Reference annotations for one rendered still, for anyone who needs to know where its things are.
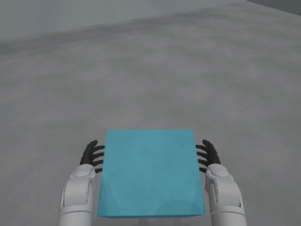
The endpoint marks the left robot forearm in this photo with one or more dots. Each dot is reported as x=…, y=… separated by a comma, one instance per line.
x=76, y=206

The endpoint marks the robot left hand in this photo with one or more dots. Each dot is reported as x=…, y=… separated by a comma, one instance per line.
x=88, y=155

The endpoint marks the right robot forearm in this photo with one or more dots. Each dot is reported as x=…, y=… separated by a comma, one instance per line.
x=225, y=198

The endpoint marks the carton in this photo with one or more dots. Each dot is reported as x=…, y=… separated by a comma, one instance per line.
x=150, y=174

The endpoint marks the robot right hand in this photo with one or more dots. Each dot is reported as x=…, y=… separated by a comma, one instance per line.
x=210, y=155

